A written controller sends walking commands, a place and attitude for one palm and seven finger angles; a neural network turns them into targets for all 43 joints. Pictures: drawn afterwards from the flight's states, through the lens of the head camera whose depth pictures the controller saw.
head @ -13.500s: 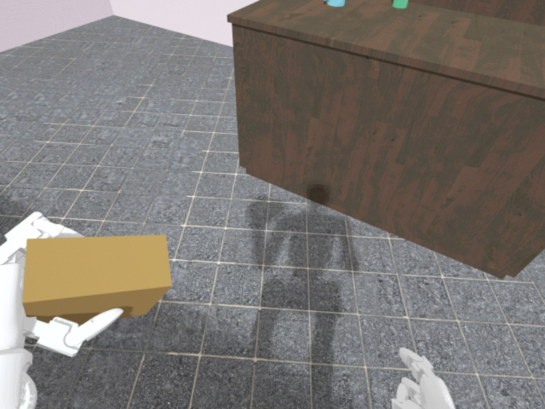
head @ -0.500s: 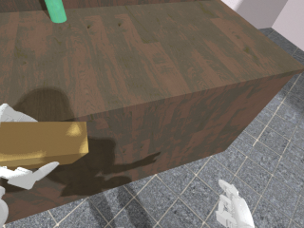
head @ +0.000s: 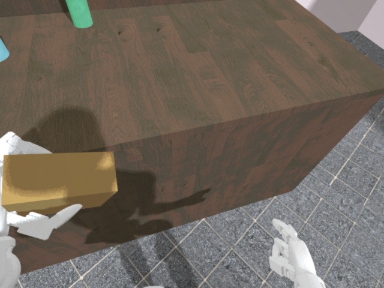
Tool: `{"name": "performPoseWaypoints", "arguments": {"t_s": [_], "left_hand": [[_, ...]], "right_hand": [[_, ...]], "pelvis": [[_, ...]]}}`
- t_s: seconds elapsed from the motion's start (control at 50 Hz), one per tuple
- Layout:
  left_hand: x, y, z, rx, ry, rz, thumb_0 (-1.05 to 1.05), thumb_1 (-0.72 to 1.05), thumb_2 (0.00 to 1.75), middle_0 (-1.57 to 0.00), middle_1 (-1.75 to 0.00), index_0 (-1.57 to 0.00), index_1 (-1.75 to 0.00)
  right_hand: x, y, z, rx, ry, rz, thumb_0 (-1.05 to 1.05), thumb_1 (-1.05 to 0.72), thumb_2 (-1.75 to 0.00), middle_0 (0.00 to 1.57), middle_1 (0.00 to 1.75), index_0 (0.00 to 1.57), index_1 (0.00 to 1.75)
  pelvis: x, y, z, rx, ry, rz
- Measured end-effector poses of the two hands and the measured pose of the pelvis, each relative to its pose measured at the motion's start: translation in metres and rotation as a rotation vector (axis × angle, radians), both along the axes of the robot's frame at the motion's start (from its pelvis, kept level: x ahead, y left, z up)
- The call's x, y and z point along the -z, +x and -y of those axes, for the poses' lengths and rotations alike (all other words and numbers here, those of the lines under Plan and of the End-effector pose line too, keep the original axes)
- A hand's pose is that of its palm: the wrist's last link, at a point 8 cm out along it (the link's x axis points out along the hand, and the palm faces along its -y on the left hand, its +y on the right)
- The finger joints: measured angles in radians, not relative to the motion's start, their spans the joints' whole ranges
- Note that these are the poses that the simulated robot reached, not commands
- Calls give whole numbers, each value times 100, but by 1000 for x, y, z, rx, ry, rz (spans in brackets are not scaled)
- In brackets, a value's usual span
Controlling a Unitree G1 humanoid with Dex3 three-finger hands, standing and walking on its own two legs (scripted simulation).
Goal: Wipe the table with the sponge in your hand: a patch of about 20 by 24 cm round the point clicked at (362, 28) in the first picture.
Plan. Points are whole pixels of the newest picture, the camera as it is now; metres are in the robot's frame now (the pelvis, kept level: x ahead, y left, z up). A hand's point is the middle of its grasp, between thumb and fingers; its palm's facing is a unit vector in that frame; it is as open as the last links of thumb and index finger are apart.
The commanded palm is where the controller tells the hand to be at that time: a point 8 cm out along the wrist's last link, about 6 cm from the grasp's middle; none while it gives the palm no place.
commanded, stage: look again from close up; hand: left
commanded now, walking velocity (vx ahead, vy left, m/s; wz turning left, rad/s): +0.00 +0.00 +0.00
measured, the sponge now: (78, 184) +0.24 +0.21 +0.13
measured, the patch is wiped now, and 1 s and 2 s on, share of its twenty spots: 0.00 0.00 0.00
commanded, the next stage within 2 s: shuffle to correct the standing spot in 0.10 s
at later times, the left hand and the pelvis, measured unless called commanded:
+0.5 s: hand (50, 177) +0.24 +0.24 +0.15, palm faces +0.41 -0.85 -0.35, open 10.3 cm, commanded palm +0.18 +0.28 +0.17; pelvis +0.02 +0.00 -0.01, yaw -1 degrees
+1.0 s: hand (52, 143) +0.29 +0.26 +0.16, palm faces +0.38 -0.82 -0.42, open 10.3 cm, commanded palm +0.23 +0.31 +0.17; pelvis +0.07 +0.03 -0.02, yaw +0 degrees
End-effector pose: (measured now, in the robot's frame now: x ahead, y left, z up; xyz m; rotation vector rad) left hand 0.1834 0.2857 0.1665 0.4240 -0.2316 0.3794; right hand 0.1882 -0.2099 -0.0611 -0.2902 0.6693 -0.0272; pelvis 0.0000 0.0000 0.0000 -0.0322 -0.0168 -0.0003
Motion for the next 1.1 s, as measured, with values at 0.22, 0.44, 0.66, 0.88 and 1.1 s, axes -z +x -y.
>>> {"name": "performPoseWaypoints", "arguments": {"t_s": [0.22,0.44,0.66,0.88,1.1], "left_hand": [[2,-5,7,-9,7,-25,-1,-51,102,-71,-138,-72,-136],[0,4,9,3,7,17,-1,-52,102,-71,-137,-72,-136],[3,40,-5,23,43,33,-1,-52,102,-71,-137,-72,-136],[-2,56,-18,46,89,54,-1,-52,102,-71,-137,-72,-136],[-5,75,-21,67,69,37,-1,-52,102,-71,-137,-72,-136]], "right_hand": [[6,-16,25,57,-23,-34,1,-90,-90,21,30,20,30],[9,-6,26,74,-16,1,1,-90,-90,21,30,20,30],[21,11,15,105,6,-23,1,-90,-90,21,30,20,30],[32,35,-5,93,28,-39,1,-90,-90,21,30,20,30],[36,49,-14,90,50,-92,1,-90,-90,21,30,20,30]], "pelvis": [[0,1,7,-4,0,2],[7,11,4,13,-4,4],[15,38,-8,7,6,-6],[22,54,-24,33,18,7],[17,76,-36,12,2,1]]}}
